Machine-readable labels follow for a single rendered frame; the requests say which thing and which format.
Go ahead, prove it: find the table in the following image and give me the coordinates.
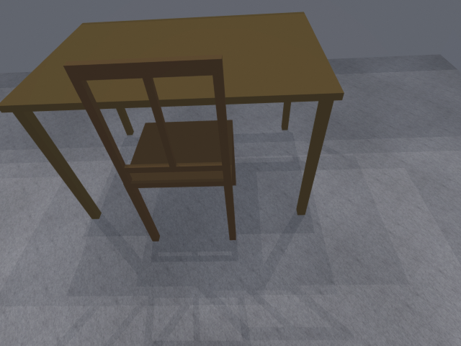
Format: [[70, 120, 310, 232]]
[[0, 12, 344, 219]]

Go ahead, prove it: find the chair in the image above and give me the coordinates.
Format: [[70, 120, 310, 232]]
[[63, 55, 236, 241]]

